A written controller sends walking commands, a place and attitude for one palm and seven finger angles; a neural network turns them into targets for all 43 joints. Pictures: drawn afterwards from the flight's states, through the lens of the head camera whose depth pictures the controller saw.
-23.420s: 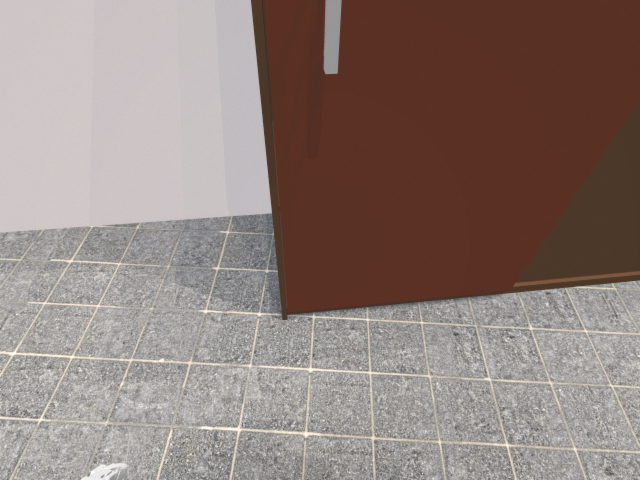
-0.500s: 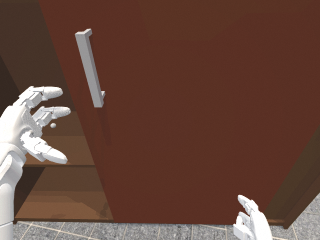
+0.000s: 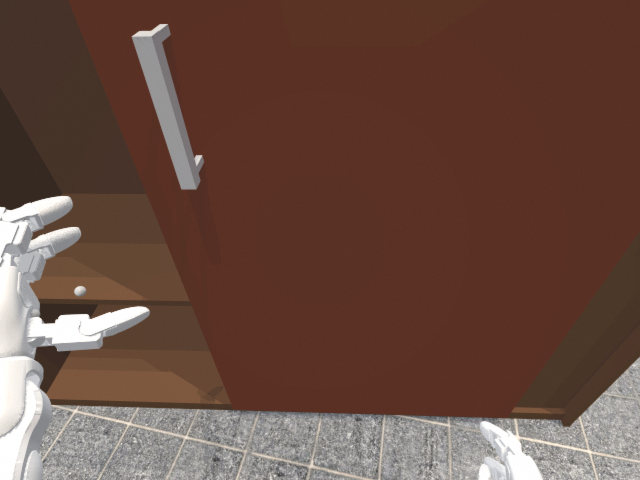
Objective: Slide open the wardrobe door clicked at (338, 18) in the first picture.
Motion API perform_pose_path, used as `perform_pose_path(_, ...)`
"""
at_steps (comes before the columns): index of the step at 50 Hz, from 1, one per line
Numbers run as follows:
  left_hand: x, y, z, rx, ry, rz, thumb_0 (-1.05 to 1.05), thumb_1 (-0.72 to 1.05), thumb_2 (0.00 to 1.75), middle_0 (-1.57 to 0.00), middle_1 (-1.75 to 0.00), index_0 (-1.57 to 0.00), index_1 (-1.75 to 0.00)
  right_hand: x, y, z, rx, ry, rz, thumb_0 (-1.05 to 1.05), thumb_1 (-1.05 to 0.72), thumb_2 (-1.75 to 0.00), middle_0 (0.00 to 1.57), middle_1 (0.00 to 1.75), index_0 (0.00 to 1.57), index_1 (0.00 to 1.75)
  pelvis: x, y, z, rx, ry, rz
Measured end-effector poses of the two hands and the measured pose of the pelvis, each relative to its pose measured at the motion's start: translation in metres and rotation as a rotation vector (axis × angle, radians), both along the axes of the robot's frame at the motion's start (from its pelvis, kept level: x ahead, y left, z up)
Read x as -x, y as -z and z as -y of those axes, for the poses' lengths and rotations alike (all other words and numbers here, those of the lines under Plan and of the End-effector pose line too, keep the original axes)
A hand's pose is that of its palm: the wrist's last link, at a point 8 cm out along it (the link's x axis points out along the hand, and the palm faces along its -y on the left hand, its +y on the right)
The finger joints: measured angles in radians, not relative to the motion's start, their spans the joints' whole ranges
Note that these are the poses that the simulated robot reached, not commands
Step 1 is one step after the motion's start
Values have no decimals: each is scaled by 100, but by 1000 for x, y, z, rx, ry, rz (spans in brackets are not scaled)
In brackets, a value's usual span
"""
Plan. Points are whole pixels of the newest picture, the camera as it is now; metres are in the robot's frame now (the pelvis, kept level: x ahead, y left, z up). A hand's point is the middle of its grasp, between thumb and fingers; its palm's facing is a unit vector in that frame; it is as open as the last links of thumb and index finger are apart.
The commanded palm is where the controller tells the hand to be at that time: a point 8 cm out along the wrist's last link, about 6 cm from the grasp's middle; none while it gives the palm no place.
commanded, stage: draw the hand back to the body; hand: left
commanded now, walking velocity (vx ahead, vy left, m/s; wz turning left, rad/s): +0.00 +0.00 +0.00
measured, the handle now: (176, 112) +0.47 +0.26 +0.26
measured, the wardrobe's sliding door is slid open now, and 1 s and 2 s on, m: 0.63 0.63 0.63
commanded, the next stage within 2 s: step back with the hand held close in 0.78 s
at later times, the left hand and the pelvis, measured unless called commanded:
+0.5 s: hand (94, 314) +0.21 +0.27 +0.16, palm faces +0.44 -0.83 -0.35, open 8.0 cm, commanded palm +0.17 +0.31 +0.17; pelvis +0.03 +0.01 +0.00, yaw -1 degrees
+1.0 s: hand (79, 305) +0.22 +0.28 +0.17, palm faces +0.45 -0.81 -0.37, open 7.4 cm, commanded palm +0.17 +0.31 +0.17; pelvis +0.02 +0.02 +0.00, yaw -1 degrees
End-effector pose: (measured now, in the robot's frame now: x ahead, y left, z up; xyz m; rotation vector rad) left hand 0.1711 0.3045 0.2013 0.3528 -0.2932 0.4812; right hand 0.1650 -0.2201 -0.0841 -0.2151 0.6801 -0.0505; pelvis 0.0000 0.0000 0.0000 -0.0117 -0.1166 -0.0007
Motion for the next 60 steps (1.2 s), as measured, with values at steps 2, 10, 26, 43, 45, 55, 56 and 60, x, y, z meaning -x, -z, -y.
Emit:
perform_pose_path(2, -1, 3, 1, -11, 0, -7, -1, -6, 43, -23, -87, -24, -86, 5, 4, 4, 7, 18, -26, 2, -90, -90, 20, 30, 21, 30, -2, 0, 0, -1, 1, 0)
perform_pose_path(10, -10, 8, 9, -60, 46, -51, 0, 22, 57, -23, -70, -23, -69, -2, 1, 12, 5, 73, -9, 2, -90, -90, 20, 30, 20, 30, -15, -2, -3, -5, 20, -6)
perform_pose_path(26, 2, 25, 1, -34, 16, -135, 1, 77, 83, -21, -38, -21, -37, -49, -20, -5, 7, 21, 74, 2, -90, -90, 20, 30, 20, 30, -30, -2, -8, -3, 16, -13)
perform_pose_path(43, -1, 24, -7, -24, 15, -128, 1, 89, 89, -21, -31, -21, -30, -36, -13, -18, -3, 16, 31, 2, -90, -90, 20, 30, 21, 30, -27, -2, -15, 0, 17, -7)
perform_pose_path(45, -1, 24, -8, -25, 17, -129, 1, 89, 89, -21, -31, -21, -30, -32, -13, -16, 1, 22, 24, 2, -90, -90, 20, 30, 21, 30, -26, -2, -15, 1, 18, -6)
perform_pose_path(55, -7, 22, -14, -109, 56, -133, 1, 89, 90, -20, -31, -21, -30, -17, -15, -5, 37, 88, -10, 2, -90, -90, 20, 30, 21, 30, -17, 0, -25, 9, 36, -87)
perform_pose_path(56, -7, 24, -14, -113, 67, -144, 1, 89, 90, -20, -31, -21, -30, -14, -15, -4, 41, 98, -12, 2, -90, -90, 20, 30, 21, 30, -16, 0, -26, 7, 38, -92)
perform_pose_path(60, -5, 28, -15, -135, 102, -172, 1, 89, 90, -21, -31, -21, -30, -5, -15, -3, 55, 133, -21, 2, -90, -90, 20, 30, 21, 30, -9, 2, -32, 3, 44, -105)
